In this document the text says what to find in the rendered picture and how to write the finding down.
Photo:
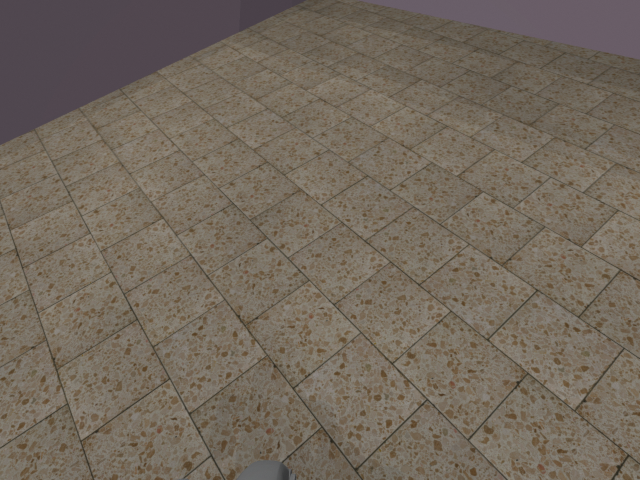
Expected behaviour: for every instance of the robot left thigh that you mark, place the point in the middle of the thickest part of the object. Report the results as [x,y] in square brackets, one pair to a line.
[267,470]

